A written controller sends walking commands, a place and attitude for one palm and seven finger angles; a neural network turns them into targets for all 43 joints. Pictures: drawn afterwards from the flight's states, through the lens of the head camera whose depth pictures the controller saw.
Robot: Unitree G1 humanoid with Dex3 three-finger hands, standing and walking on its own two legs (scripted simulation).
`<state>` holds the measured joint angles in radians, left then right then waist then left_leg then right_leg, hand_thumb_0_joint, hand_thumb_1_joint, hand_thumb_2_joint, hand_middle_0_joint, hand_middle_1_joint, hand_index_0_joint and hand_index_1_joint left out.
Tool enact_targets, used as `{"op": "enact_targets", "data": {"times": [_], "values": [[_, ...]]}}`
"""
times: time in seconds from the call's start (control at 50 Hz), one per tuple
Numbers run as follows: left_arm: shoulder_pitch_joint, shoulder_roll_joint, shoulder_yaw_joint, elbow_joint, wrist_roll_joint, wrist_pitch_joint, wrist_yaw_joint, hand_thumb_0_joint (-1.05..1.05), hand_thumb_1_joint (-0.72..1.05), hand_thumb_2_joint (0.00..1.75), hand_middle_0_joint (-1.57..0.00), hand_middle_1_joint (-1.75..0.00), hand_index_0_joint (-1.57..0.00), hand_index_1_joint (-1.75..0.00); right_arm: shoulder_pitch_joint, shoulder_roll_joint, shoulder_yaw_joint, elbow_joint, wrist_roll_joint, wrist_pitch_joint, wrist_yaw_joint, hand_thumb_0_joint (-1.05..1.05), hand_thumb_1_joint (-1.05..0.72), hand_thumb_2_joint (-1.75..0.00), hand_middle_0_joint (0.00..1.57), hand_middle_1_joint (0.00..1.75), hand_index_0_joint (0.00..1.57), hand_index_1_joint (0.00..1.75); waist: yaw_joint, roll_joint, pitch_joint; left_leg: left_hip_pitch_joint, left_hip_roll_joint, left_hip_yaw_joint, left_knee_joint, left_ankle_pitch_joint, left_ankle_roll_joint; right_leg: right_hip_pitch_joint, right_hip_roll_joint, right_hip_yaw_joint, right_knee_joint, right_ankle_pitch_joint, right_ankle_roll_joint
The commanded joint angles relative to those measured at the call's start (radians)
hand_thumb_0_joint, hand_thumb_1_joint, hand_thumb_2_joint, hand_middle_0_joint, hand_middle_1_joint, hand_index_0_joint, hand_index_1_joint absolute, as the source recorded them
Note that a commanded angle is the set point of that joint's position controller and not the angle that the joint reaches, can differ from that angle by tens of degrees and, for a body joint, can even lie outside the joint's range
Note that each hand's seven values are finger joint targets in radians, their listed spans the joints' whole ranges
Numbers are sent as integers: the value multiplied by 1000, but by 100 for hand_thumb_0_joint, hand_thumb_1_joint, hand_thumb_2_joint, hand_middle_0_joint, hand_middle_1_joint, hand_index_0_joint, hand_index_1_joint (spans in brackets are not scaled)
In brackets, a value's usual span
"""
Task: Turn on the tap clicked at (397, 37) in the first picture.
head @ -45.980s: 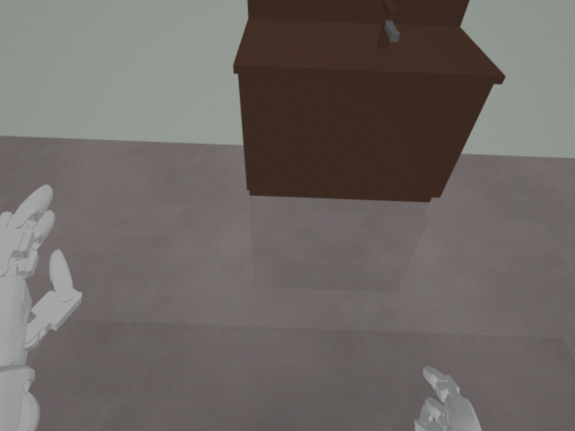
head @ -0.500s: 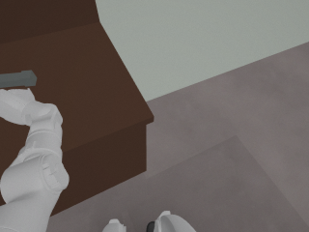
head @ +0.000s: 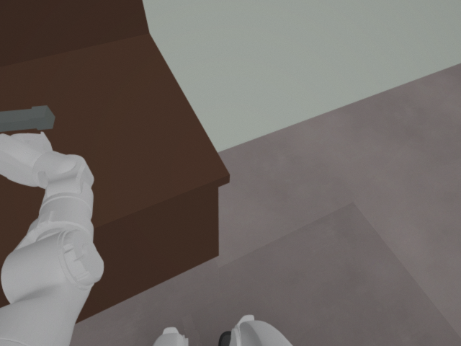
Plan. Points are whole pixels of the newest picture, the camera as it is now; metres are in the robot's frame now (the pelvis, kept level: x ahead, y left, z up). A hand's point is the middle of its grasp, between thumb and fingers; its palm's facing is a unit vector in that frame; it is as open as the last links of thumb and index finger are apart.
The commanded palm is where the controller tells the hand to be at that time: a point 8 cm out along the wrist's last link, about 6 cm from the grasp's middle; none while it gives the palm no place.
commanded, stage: push the lever round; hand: left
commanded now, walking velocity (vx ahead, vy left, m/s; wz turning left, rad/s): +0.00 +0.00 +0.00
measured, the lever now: (42, 117) +0.51 +0.27 +0.10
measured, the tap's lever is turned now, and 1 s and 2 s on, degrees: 74 74 74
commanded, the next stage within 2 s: none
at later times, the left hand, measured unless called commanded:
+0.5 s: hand (42, 139) +0.48 +0.27 +0.08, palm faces +0.87 -0.46 -0.16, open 8.5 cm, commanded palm +0.48 +0.31 +0.08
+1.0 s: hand (43, 139) +0.48 +0.27 +0.08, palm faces +0.88 -0.45 -0.17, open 8.5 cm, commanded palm +0.48 +0.31 +0.08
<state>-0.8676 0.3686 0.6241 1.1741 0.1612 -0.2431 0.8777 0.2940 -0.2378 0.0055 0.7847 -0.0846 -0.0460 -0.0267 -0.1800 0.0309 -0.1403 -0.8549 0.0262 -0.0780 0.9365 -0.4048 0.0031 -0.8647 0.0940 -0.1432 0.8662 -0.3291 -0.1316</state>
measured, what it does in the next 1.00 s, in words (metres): stands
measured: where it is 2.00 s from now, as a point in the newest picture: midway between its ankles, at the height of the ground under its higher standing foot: outside the picture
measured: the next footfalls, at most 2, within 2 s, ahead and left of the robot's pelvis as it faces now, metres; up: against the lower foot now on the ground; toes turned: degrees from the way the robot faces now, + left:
none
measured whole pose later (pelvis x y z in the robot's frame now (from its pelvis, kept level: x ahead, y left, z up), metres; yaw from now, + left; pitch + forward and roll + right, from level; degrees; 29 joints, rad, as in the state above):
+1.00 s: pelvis +0.00 +0.00 +0.00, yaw +0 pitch +18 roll +0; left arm -0.86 0.37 0.60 1.17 0.14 -0.24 0.88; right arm 0.28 -0.24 0.01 0.79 -0.07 -0.04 -0.04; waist -0.17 0.03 -0.14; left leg -0.85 0.03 -0.08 0.93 -0.41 0.01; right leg -0.86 0.10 -0.14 0.86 -0.33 -0.13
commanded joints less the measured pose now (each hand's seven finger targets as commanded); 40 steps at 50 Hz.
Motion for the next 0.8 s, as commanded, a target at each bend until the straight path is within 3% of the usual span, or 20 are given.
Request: {"op": "enact_targets", "data": {"times": [0.0, 0.14, 0.36, 0.48, 0.52, 0.54, 0.62, 0.66, 0.72, 0.78], "values": [[-577, 451, -82, -305, 90, -84, -65, 0, 90, 90, -15, -15, -15, -15, 84, -158, -54, -59, 5, -19, -10, 0, -90, -90, 20, 30, 20, 30, -12, 72, -404, -86, -15, 18, -47, -17, 46, 500, -155, 370, -219, 14, 164], [-564, 464, -90, -288, 84, -70, -76, 0, 90, 90, -15, -15, -15, -15, 73, -158, -52, -59, 13, -13, -14, 0, -90, -90, 20, 30, 20, 30, -13, 55, -397, -120, -9, 17, -37, -34, 40, 512, -172, 397, -228, -19, 169], [-582, 428, -115, -289, 72, -76, -73, 0, 90, 90, -15, -15, -15, -15, 79, -161, -51, -59, 14, -19, -14, 0, -90, -90, 20, 30, 20, 30, -20, 75, -391, -55, -11, 21, -60, -37, 50, 442, -138, 344, -230, -90, 157], [-573, 438, -107, -292, 69, -74, -71, 0, 90, 90, -15, -15, -15, -15, 76, -159, -49, -61, 14, -19, -18, 0, -90, -90, 20, 30, 20, 30, -14, 68, -393, -85, -7, 19, -53, -36, 43, 485, -157, 377, -235, -63, 161], [-570, 411, -128, -283, 69, -70, -75, 0, 90, 90, -15, -15, -15, -15, 74, -158, -48, -61, 17, -18, -19, 0, -90, -90, 20, 30, 20, 30, -21, 73, -380, -70, -8, 21, -58, -38, 46, 460, -148, 363, -235, -75, 160], [-566, 436, -109, -277, 69, -71, -73, 0, 90, 90, -15, -15, -15, -15, 81, -161, -48, -60, 15, -19, -20, 0, -90, -90, 20, 30, 20, 30, -18, 57, -384, -71, -9, 21, -62, -40, 48, 464, -144, 355, -237, -86, 160], [-575, 412, -128, -291, 69, -79, -74, 0, 90, 90, -15, -15, -15, -15, 85, -158, -47, -60, 16, -21, -20, 0, -90, -90, 20, 30, 20, 30, -22, 75, -384, -44, -11, 21, -72, -28, 51, 452, -133, 333, -228, -59, 156], [-556, 419, -123, -279, 68, -74, -74, 0, 90, 90, -15, -15, -15, -15, 77, -160, -45, -64, 16, -22, -22, 0, -90, -90, 20, 30, 20, 30, -18, 61, -376, -68, -10, 21, -65, -36, 47, 466, -145, 359, -235, -67, 160], [-567, 416, -129, -289, 68, -75, -76, 0, 90, 90, -15, -15, -15, -15, 80, -160, -47, -61, 18, -20, -23, 0, -90, -90, 20, 30, 20, 30, -22, 68, -381, -57, -9, 21, -70, -34, 49, 465, -143, 350, -236, -64, 159], [-560, 424, -119, -299, 66, -75, -77, 0, 90, 90, -15, -15, -15, -15, 78, -159, -47, -60, 18, -21, -23, 0, -90, -90, 20, 30, 20, 30, -18, 60, -390, -72, -9, 19, -61, -21, 46, 496, -155, 370, -232, 1, 165]]}}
